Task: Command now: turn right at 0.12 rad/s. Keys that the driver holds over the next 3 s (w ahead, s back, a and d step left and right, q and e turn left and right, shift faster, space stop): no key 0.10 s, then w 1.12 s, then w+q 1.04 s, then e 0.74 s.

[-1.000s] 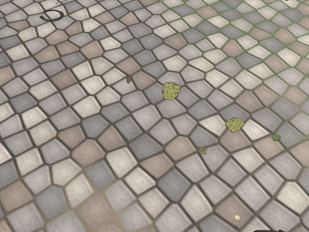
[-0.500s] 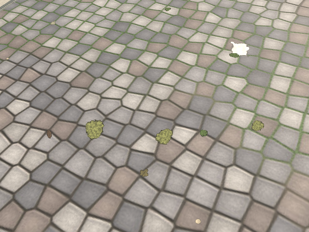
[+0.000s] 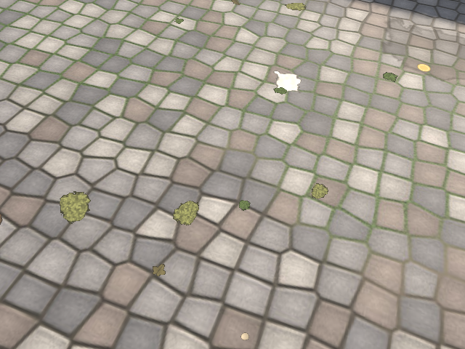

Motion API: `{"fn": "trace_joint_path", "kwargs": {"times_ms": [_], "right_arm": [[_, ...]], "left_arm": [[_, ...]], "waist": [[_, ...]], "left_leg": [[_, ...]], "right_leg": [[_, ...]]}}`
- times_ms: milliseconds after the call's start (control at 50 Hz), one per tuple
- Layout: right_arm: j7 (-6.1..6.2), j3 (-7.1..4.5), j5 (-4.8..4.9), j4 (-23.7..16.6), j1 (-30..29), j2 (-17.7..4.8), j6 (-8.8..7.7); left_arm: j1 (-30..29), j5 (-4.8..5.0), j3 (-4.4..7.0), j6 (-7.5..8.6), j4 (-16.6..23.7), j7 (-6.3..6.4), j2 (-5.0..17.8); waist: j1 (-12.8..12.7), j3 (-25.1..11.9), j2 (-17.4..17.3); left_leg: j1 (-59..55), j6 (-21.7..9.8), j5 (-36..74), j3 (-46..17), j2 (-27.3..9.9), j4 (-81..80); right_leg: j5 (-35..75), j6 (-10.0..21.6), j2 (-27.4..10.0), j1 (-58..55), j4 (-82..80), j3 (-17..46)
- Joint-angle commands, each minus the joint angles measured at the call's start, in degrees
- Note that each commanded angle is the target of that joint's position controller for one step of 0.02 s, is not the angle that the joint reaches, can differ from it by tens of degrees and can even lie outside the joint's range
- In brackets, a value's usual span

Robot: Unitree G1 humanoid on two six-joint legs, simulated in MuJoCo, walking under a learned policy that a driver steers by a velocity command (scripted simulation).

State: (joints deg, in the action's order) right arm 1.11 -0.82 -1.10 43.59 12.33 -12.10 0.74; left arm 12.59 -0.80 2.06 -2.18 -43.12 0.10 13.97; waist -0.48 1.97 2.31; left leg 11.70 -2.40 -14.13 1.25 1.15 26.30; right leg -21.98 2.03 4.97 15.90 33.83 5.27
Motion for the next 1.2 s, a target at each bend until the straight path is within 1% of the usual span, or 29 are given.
{"fn": "trace_joint_path", "kwargs": {"times_ms": [20,60,100,120,140,160,220,260,300,320,340,360,380,420,500,600,640,680,700,720,740,760,780,820,880,1000,1100,1160,1200], "right_arm": [[0.18,-1.2,0.23,-3.6,-3.9,-7.7,-1.47],[0.21,-1.41,0.47,-2.7,-2.3,-8.5,-1.45],[0.12,-1.6,0.62,-2.2,-1.5,-8.6,-1.28],[-0.06,-1.29,0.42,-2.1,-1.1,-7.5,-1.28],[-0.43,-1.54,0.05,-1.9,0.1,-7.7,-1.06],[-0.65,-1.87,0.4,-1.5,0.3,-8.2,-0.52],[-1.22,-2.81,0.19,-1.1,0.5,-10.5,0.29],[-1.38,-3.39,0.0,-0.8,0.9,-10.8,-0.17],[-1.74,-3.55,0.25,-1.5,-2.3,-10.3,-0.69],[-2.04,-3.22,0.43,-2.8,-5.6,-9.0,-0.99],[-2.3,-2.6,0.61,-4.7,-9.6,-6.7,-1.61],[-2.36,-2.41,-0.05,-6.0,-11.6,-5.9,-2.43],[-2.25,-3.05,-0.67,-6.5,-12.3,-8.4,-2.98],[-2.64,-3.14,-0.47,-5.2,-9.0,-8.1,-3.52],[-4.18,-2.51,-0.96,-5.5,-10.2,-6.7,-2.86],[-4.25,-1.9,-0.47,-7.6,-13.9,-6.4,-2.4],[-3.38,-2.53,-0.38,-6.5,-9.9,-7.6,-2.41],[-2.02,-4.0,-1.06,-1.8,2.7,-10.1,-3.01],[-1.23,-5.02,-2.14,-0.2,12.5,-13.9,-3.67],[-1.3,-5.94,-2.48,0.7,16.6,-20.1,-3.87],[-1.68,-5.45,-0.38,1.2,12.8,-16.8,-3.36],[-1.95,-4.49,0.03,0.0,6.2,-12.9,-3.42],[-2.33,-3.75,-0.08,-0.1,3.3,-10.0,-3.99],[-2.3,-3.01,-0.16,0.9,2.6,-7.9,-5.03],[-2.23,-2.9,0.41,3.5,6.7,-7.7,-6.34],[-2.01,-2.42,0.8,7.1,13.1,-6.9,-6.44],[-1.35,-2.36,0.39,9.7,17.1,-8.0,-6.37],[-0.79,-2.45,-0.04,10.8,16.6,-8.8,-5.93],[-0.66,-2.65,-0.26,11.2,15.6,-9.8,-5.45]], "left_arm": [[1.2,-0.14,1.37,0.42,2.1,-0.44,5.0],[1.7,-0.05,0.77,0.65,0.9,-0.4,3.8],[1.1,-0.14,0.36,0.91,0.1,0.01,3.8],[1.2,-0.61,0.12,1.08,-0.3,0.23,4.1],[1.4,-1.11,0.2,1.34,-0.9,0.47,5.0],[2.0,-0.57,1.08,1.22,-2.4,0.47,6.5],[1.9,-1.24,0.55,1.95,-2.0,-0.29,4.5],[2.2,-1.25,0.3,2.98,-2.2,-0.63,3.5],[5.7,-1.01,0.4,3.97,-3.4,-0.86,3.7],[9.0,-0.86,0.76,4.53,-4.6,-0.72,5.0],[13.9,-0.53,1.63,5.13,-6.1,-0.27,8.1],[17.9,-0.32,2.79,5.41,-7.3,-0.23,12.0],[18.1,-0.94,2.85,5.44,-7.6,-0.11,11.8],[15.4,-1.21,2.46,6.05,-7.3,0.11,9.7],[13.8,-0.44,1.49,6.75,-8.1,0.12,6.8],[14.3,-0.17,1.94,7.01,-9.9,-0.13,9.0],[13.4,0.05,2.07,6.92,-10.3,-0.21,10.0],[13.4,0.22,1.97,6.74,-10.9,-0.22,10.1],[12.5,0.14,1.34,6.75,-9.5,-0.23,8.2],[17.0,0.87,0.1,6.76,-7.9,-0.22,1.7],[14.7,-0.58,1.31,6.54,-8.2,-0.26,7.0],[10.7,-0.77,1.72,6.53,-7.4,-0.77,7.9],[8.1,-0.69,1.35,6.74,-7.2,-1.26,6.6],[8.9,-1.1,1.05,5.91,-8.0,-1.77,4.9],[6.4,-1.35,0.84,4.94,-7.6,-2.42,3.6],[-9.2,-1.39,-0.15,4.76,-2.6,-3.08,1.8],[-17.0,-0.89,-0.65,5.04,0.0,-2.93,2.0],[-16.0,-0.92,-0.21,5.49,0.3,-2.43,3.1],[-5.5,-1.09,0.84,6.11,-3.0,-1.55,4.9]], "waist": [[-1.3,-1.2,-12.2],[-0.8,-3.2,-10.7],[-0.5,-4.4,-8.8],[0.1,-5.8,-8.0],[1.4,-4.3,-7.3],[1.6,-0.6,-3.9],[0.9,5.1,-5.2],[0.5,4.8,-6.9],[-1.9,4.4,-6.3],[-3.8,5.1,-2.7],[-5.9,6.0,4.7],[-7.1,8.0,10.3],[-6.9,9.5,8.2],[-3.8,5.4,2.9],[-2.7,2.6,4.1],[-2.6,3.9,5.3],[-0.3,3.2,4.7],[5.2,-3.2,-0.1],[9.5,-9.5,-5.7],[7.1,-15.0,-19.4],[5.4,-9.7,-13.0],[2.6,-1.9,-8.3],[1.7,0.7,-5.4],[-0.6,0.3,-6.6],[-1.1,0.4,-5.9],[1.7,3.5,-5.1],[3.5,4.2,-5.7],[2.0,3.3,-6.2],[-2.4,-2.7,-6.8]], "left_leg": [[-0.6,-6.4,18.2,-11.9,-13.0,-9.7],[-4.5,-5.8,25.6,-9.6,-11.5,-6.3],[-4.2,-4.0,22.4,-9.1,-10.4,-4.9],[-2.4,-2.6,10.4,-9.5,-9.7,-6.5],[0.6,-2.3,-3.3,-9.6,-7.7,-8.3],[1.3,-2.7,-15.9,-8.4,-5.0,-9.5],[1.9,-5.8,-29.4,-14.3,-9.1,-11.0],[1.2,-7.8,-30.8,-18.6,-12.5,-13.4],[5.7,-7.3,-28.5,-16.3,-11.4,-12.3],[10.6,-5.5,-24.8,-11.5,-7.6,-7.1],[18.3,-2.8,-17.4,-3.8,-1.4,5.0],[27.3,-1.5,-11.5,2.2,2.1,14.6],[32.8,-1.9,-14.9,-0.6,0.5,20.5],[33.6,-2.0,-11.3,-2.6,-2.1,26.0],[28.0,0.0,-3.5,0.7,-2.6,23.3],[15.7,-0.1,2.8,2.8,-2.0,11.3],[6.9,-1.3,4.0,3.9,-0.2,7.7],[-9.6,-3.2,3.4,4.4,1.8,3.3],[-21.3,-5.9,-7.4,-8.3,-9.3,-0.3],[-28.7,-11.1,-20.4,-37.2,-24.6,-10.8],[-21.4,-12.3,-26.9,-44.6,-23.8,-16.2],[-14.0,-11.3,-24.7,-35.4,-22.1,-15.7],[-8.6,-10.6,-14.6,-28.0,-18.8,-16.3],[-4.1,-8.8,-1.4,-18.4,-14.3,-17.5],[-4.3,-9.7,10.1,-13.0,-13.3,-18.9],[-7.3,-9.1,19.1,-5.9,-10.9,-20.3],[-12.2,-8.3,26.9,-4.4,-12.3,-18.3],[-17.2,-7.5,39.5,-3.8,-13.8,-13.0],[-17.8,-5.9,52.8,-2.2,-12.6,0.2]], "right_leg": [[1.1,-0.7,-2.3,-1.6,0.7,-0.7],[4.2,-1.4,-2.1,-3.1,-4.9,-2.4],[13.1,-1.7,-3.7,-7.6,-11.4,-1.3],[13.9,-1.5,-5.4,-10.8,-12.6,0.6],[10.4,-1.2,-6.4,-11.8,-10.6,1.2],[-0.3,0.3,-3.9,-5.6,-7.9,-0.1],[-8.6,2.8,-3.4,3.8,-6.1,-1.0],[-4.1,3.2,-3.1,3.6,-3.0,-3.8],[-3.0,4.5,-3.7,-3.1,-6.1,-3.4],[-7.3,6.1,-5.8,-7.6,-11.8,2.2],[-16.2,9.0,-11.7,-13.1,-20.1,15.0],[-18.6,12.3,-20.1,-18.9,-26.6,28.6],[-10.0,14.4,-23.7,-20.6,-26.7,32.2],[2.2,13.5,-21.9,-24.3,-24.7,25.4],[15.0,10.3,-16.2,-20.9,-25.6,12.3],[23.0,8.1,-16.3,-12.6,-24.7,6.6],[31.6,6.8,-17.0,-10.3,-21.1,5.4],[43.3,4.7,-12.7,-7.4,-3.4,0.4],[30.4,3.3,-9.4,1.7,13.5,-2.5],[-6.4,1.3,-0.2,16.1,31.9,-4.8],[-5.5,2.7,-2.4,20.8,37.6,0.4],[0.5,3.5,-6.1,22.1,37.3,-0.4],[4.5,3.5,-8.0,20.3,34.6,-1.2],[6.6,2.7,-10.0,15.3,30.4,-2.2],[8.9,1.5,-10.3,16.6,27.7,-4.0],[20.4,-0.9,-10.3,22.6,11.8,-7.5],[23.1,0.5,-8.0,18.8,1.1,-9.3],[17.2,3.0,-5.9,14.7,-2.4,-10.0],[13.6,5.4,-2.1,1.7,-5.8,-11.4]]}}
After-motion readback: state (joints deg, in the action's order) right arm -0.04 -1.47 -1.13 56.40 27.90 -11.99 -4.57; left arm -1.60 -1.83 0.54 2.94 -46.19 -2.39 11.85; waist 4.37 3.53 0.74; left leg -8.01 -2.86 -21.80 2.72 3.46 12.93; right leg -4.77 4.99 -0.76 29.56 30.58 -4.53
